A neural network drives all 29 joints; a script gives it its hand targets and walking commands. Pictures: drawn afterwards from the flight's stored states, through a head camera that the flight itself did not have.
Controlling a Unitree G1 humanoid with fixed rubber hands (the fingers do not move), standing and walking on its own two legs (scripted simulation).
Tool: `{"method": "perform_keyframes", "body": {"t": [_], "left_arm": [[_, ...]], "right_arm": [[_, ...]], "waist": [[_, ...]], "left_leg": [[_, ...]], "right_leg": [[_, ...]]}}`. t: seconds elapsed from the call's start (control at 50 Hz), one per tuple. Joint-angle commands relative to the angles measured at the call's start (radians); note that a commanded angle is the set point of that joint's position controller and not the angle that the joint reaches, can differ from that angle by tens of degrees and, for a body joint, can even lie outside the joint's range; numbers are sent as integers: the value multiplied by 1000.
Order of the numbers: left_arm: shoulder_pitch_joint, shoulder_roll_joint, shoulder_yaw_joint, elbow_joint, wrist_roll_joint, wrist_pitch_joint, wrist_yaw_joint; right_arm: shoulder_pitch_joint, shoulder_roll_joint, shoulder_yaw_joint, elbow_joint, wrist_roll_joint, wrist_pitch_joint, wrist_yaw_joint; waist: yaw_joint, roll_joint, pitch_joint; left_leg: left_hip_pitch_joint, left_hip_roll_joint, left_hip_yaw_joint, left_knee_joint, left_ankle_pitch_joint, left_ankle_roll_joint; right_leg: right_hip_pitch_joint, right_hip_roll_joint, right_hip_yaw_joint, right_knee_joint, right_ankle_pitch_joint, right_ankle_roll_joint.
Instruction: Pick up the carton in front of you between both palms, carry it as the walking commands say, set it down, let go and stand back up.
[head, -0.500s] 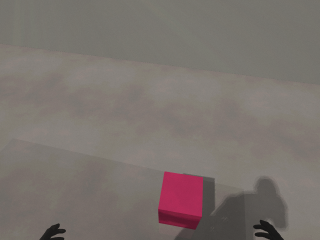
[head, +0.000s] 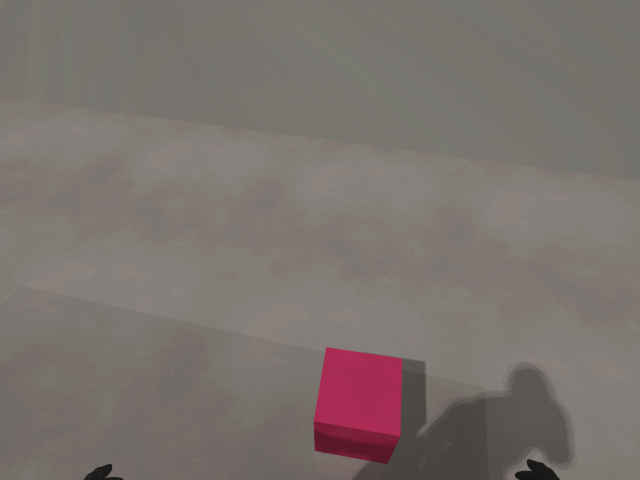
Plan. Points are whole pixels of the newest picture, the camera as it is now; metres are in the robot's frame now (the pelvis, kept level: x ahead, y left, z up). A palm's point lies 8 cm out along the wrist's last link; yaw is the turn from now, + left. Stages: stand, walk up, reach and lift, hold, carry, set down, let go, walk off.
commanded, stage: stand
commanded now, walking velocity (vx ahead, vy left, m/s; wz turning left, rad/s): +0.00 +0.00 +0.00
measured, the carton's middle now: (357, 406) +0.46 -0.10 -0.65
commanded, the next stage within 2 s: none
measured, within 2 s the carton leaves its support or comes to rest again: neither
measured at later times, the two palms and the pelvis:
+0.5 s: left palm out of the picture +0.09 +0.31 -0.09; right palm out of the picture +0.07 -0.30 -0.10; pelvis -0.01 +0.00 +0.00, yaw -1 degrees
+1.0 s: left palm out of the picture +0.08 +0.31 -0.09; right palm out of the picture +0.06 -0.31 -0.10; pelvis -0.02 +0.00 +0.00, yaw -1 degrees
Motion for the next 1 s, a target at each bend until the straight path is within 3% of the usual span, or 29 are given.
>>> {"method": "perform_keyframes", "body": {"t": [0.0,0.98], "left_arm": [[-40,165,31,-38,-1,-12,3],[-73,210,11,74,-11,-15,-1]], "right_arm": [[-24,-153,-34,-39,1,-14,-3],[-58,-187,-30,113,12,-12,9]], "waist": [[0,-26,-25],[-5,-31,-15]], "left_leg": [[-62,80,-52,-68,216,23],[-41,99,-52,-114,172,32]], "right_leg": [[58,-106,100,-68,219,-21],[49,-123,129,-109,198,-23]]}}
